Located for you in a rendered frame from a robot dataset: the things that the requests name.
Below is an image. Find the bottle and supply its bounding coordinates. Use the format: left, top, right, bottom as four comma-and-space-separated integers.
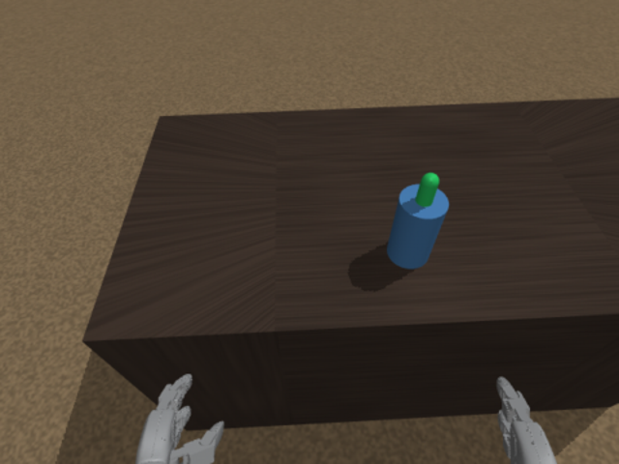
387, 173, 449, 269

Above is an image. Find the right robot hand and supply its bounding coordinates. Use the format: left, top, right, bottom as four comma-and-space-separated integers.
496, 377, 557, 464

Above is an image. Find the left robot hand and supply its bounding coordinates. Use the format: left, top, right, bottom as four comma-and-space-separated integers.
135, 374, 224, 464

